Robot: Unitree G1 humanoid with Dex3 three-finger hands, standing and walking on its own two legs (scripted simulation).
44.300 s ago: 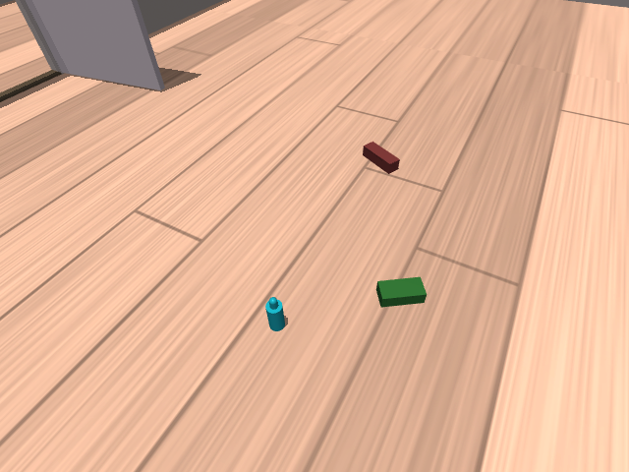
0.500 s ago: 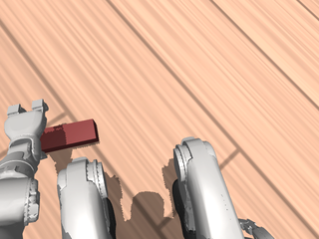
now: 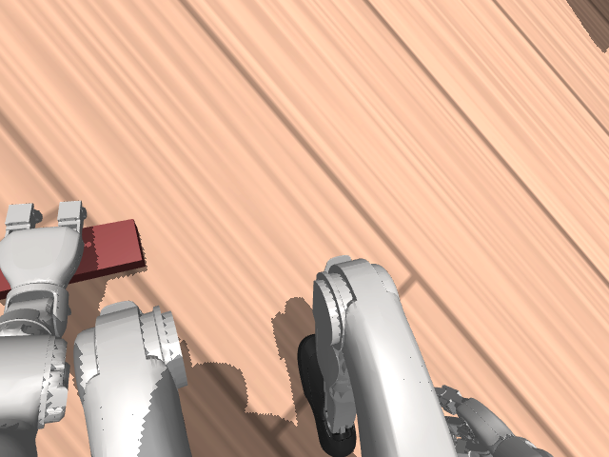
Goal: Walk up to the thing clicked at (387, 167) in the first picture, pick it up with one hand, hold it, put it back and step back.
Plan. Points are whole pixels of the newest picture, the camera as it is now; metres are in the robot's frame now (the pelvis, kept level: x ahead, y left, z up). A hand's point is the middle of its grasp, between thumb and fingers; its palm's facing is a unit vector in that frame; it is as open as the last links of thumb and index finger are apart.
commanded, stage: rest palm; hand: left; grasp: from above
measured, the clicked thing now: (67, 258) +0.42 +0.27 -0.28
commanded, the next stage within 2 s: close in 0.96 s
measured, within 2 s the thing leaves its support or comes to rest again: neither
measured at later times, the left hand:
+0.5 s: hand (66, 274) +0.39 +0.26 -0.24, palm faces -0.44 -0.11 -0.89, open 14.0 cm
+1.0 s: hand (60, 270) +0.40 +0.27 -0.26, palm faces -0.49 -0.16 -0.86, open 14.2 cm
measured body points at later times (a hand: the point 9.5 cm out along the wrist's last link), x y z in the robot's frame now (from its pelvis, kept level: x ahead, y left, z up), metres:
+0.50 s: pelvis +0.00 +0.00 -0.01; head +0.24 +0.09 +0.36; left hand +0.40 +0.26 -0.19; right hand +0.05 -0.26 -0.11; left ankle +0.07 +0.13 -0.27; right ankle +0.10 -0.14 -0.27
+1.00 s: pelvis +0.01 +0.01 -0.01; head +0.26 +0.10 +0.35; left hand +0.42 +0.28 -0.21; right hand +0.06 -0.25 -0.10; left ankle +0.07 +0.13 -0.27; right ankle +0.10 -0.14 -0.27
